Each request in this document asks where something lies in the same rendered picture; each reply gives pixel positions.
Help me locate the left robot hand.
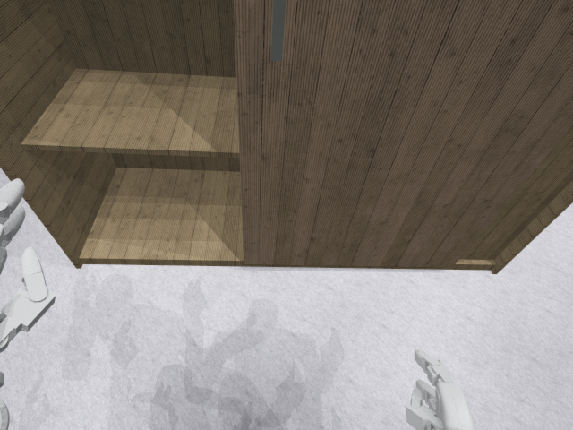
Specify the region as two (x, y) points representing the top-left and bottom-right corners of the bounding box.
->
(0, 178), (56, 353)

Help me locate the wardrobe door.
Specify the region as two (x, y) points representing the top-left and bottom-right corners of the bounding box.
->
(460, 125), (573, 260)
(234, 0), (573, 268)

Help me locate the right robot hand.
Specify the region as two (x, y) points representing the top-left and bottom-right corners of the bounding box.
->
(406, 349), (475, 430)

